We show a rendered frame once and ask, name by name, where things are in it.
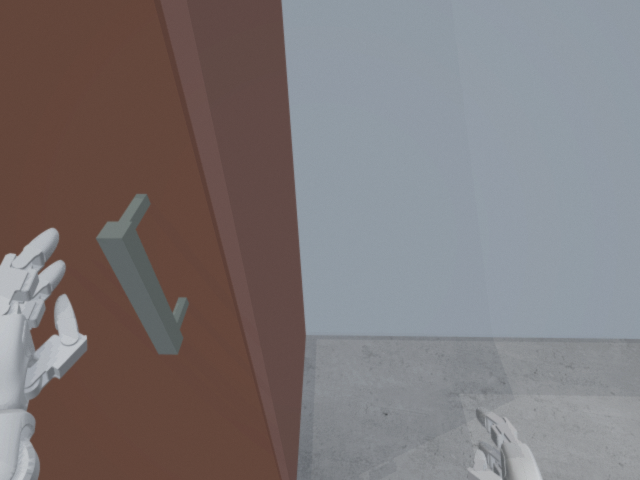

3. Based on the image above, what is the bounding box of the left robot hand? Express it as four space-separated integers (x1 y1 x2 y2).
0 228 87 411

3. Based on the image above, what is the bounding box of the wardrobe door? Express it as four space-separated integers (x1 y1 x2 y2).
0 0 282 480

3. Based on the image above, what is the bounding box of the handle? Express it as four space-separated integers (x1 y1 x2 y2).
96 194 189 355

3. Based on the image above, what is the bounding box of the right robot hand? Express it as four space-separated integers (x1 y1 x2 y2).
467 407 543 480

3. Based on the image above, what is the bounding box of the left robot forearm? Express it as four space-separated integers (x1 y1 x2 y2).
0 409 40 480

